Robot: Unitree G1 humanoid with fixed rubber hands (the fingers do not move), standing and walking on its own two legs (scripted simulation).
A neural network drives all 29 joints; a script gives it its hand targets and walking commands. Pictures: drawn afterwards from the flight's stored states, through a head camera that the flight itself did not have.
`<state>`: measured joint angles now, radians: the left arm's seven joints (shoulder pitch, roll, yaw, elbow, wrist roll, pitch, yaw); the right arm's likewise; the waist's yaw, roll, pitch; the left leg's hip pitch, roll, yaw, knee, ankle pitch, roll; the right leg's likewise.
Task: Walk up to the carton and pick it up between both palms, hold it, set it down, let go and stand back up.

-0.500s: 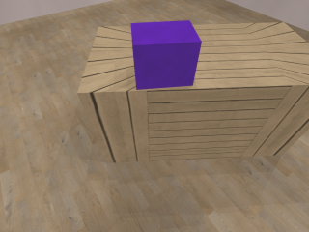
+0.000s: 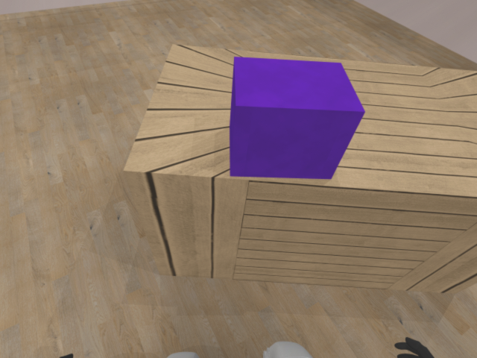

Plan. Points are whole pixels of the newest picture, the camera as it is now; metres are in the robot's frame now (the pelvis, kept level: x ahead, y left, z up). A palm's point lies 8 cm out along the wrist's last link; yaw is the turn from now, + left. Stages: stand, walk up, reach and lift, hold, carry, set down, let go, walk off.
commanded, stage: walk up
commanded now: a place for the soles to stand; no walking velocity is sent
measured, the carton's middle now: (284, 120) +0.64 -0.09 +0.02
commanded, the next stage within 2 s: stand in 1.64 s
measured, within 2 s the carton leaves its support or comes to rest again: neither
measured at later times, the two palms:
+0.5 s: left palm (118, 294) +0.22 +0.21 -0.05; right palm (451, 320) +0.22 -0.41 -0.10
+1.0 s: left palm (133, 261) +0.29 +0.21 -0.07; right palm (437, 267) +0.31 -0.40 -0.08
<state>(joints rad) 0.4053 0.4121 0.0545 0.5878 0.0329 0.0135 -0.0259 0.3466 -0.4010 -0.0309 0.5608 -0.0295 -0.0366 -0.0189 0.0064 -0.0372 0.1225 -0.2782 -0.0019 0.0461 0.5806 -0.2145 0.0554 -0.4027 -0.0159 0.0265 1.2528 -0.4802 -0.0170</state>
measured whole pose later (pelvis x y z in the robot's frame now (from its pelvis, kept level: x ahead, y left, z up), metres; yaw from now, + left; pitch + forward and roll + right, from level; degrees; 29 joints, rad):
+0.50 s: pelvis +0.13 -0.09 -0.01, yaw +0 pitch -4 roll +2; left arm 0.34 0.40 0.03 0.55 0.02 -0.01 -0.01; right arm 0.37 -0.47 -0.04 0.59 0.00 0.00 0.01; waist 0.02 0.05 0.11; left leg -0.39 0.02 0.00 1.06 -0.54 0.01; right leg -0.34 -0.06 -0.03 0.66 -0.26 -0.02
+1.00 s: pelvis +0.18 -0.10 +0.00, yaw +0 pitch -4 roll +0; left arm 0.20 0.42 -0.01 0.75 -0.02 -0.01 -0.01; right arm 0.15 -0.43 0.00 0.78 0.03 0.00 0.01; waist 0.00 0.01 0.07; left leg -0.20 0.04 0.03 0.54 -0.28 -0.02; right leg -0.21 -0.02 -0.05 0.55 -0.28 0.00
